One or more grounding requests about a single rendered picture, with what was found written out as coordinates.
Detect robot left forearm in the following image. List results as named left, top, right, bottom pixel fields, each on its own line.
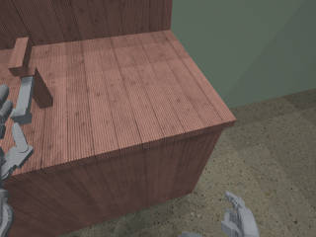
left=0, top=189, right=15, bottom=237

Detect tap lever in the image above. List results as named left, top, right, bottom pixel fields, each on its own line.
left=10, top=76, right=35, bottom=125

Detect robot left hand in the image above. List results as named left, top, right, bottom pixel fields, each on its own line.
left=0, top=84, right=34, bottom=190

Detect robot right hand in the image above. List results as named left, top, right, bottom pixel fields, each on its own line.
left=221, top=191, right=261, bottom=237

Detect counter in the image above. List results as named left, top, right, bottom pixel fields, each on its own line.
left=0, top=0, right=237, bottom=237

